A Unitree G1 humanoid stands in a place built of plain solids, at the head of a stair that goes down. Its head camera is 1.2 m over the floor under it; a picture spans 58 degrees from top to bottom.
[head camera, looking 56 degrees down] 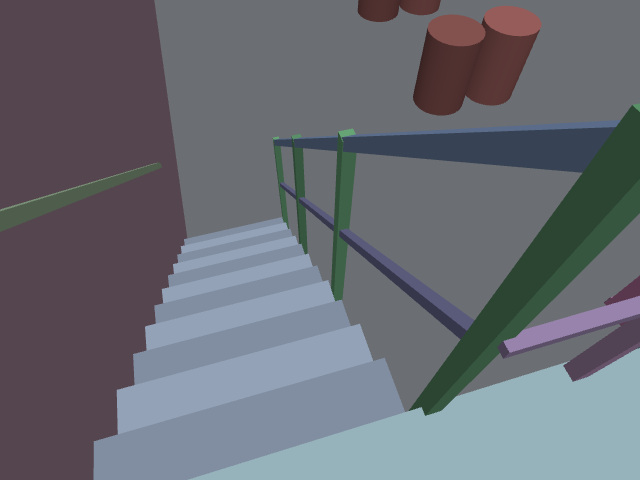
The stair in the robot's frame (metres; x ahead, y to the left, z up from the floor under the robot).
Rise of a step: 0.19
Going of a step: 0.21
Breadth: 0.91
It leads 16 degrees to the left of straight ahead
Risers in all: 12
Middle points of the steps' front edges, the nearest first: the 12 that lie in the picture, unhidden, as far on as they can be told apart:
0.15 0.17 0.00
0.35 0.23 -0.18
0.54 0.28 -0.37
0.74 0.34 -0.55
0.94 0.40 -0.74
1.14 0.45 -0.92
1.33 0.51 -1.11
1.53 0.56 -1.29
1.73 0.62 -1.48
1.92 0.68 -1.66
2.12 0.73 -1.85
2.32 0.79 -2.03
